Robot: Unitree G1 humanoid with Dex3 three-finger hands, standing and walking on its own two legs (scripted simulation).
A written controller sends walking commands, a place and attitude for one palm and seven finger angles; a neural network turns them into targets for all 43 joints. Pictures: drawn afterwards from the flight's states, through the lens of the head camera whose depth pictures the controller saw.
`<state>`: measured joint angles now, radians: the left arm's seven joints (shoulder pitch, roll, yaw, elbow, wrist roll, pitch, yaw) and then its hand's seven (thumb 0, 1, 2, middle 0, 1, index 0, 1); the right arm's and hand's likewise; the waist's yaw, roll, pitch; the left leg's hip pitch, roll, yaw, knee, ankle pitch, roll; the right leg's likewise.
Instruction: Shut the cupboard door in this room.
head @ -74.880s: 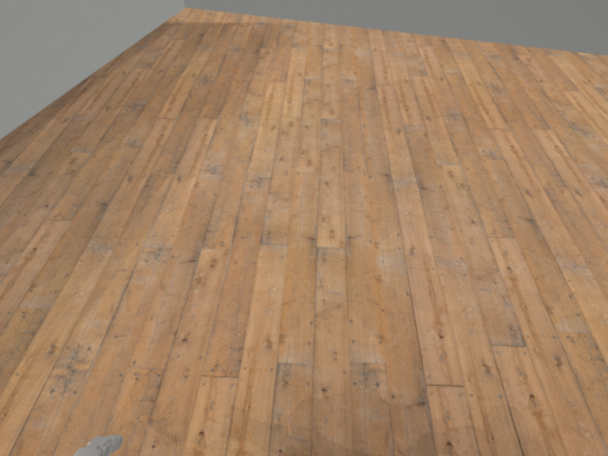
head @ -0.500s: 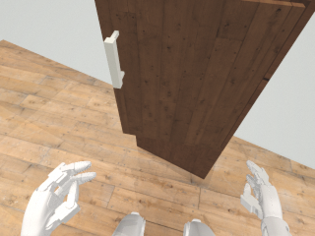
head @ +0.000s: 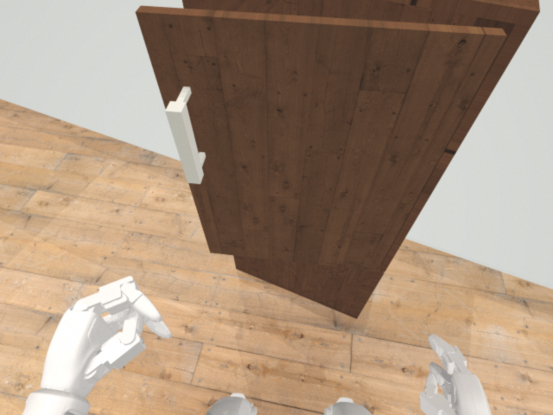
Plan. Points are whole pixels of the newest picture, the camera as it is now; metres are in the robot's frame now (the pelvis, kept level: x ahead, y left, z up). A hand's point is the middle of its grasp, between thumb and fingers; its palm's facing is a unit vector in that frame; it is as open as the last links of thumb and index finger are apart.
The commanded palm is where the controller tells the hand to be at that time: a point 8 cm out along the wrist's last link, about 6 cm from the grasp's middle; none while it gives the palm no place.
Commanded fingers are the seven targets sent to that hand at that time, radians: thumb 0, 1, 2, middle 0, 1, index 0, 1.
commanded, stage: raise the hand and make a fist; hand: left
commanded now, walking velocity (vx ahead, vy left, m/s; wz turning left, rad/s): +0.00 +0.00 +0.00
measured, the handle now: (190, 137) +0.49 +0.18 +0.12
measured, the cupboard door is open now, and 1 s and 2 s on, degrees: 17 17 17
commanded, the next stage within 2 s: bring the fist close to the handle in 0.88 s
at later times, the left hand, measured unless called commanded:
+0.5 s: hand (128, 299) +0.22 +0.18 +0.12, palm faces -0.03 -1.00 -0.06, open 3.1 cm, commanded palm +0.20 +0.23 +0.12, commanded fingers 0.00 0.90 0.90 -1.30 -1.50 -1.30 -1.50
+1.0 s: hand (136, 299) +0.23 +0.17 +0.12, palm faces -0.04 -1.00 -0.04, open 3.1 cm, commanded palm +0.21 +0.23 +0.12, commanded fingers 0.00 0.90 0.90 -1.30 -1.50 -1.30 -1.50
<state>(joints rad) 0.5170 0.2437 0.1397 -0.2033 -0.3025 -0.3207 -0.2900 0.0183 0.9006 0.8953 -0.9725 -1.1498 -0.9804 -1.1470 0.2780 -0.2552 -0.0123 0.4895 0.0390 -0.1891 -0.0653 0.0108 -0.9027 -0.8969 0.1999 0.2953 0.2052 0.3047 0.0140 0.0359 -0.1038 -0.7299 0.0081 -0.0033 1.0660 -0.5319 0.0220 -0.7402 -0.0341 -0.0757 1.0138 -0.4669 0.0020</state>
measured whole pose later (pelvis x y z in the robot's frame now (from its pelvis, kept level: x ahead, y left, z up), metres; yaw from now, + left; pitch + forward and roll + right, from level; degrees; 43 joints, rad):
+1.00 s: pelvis +0.00 -0.01 +0.03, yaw +0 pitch +5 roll -1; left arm 0.34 0.26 0.18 -0.10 -0.32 -0.22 -0.30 0.02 0.90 0.90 -1.30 -1.50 -1.30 -1.50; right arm 0.27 -0.26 0.03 0.52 0.04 -0.21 -0.06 0.01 -0.90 -0.90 0.20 0.30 0.20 0.30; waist 0.01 0.04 -0.06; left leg -0.50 0.01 0.00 0.85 -0.44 0.00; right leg -0.52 -0.02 -0.08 0.82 -0.39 -0.01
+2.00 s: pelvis +0.00 -0.01 +0.03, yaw -1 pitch +8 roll +0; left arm -0.38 0.28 0.21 0.58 -0.24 -0.24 -0.24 0.02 0.90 0.90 -1.30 -1.50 -1.30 -1.50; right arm 0.27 -0.27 0.03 0.60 0.05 -0.09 -0.05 0.01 -0.90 -0.90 0.20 0.30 0.20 0.30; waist -0.03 0.02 -0.05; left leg -0.54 0.01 0.02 0.81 -0.41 0.01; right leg -0.58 -0.02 -0.05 0.80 -0.37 -0.01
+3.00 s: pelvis -0.01 -0.01 +0.02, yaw -1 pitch +12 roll +0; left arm -0.77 0.38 0.23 1.02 -0.21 -0.32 -0.35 0.02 0.90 0.90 -1.31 -1.50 -1.31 -1.50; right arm 0.31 -0.29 0.03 0.64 0.04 -0.03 -0.05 0.00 -0.90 -0.90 0.20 0.30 0.21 0.30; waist -0.08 0.02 -0.05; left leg -0.67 0.01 0.01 0.88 -0.41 0.01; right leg -0.70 -0.03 -0.06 0.86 -0.36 -0.01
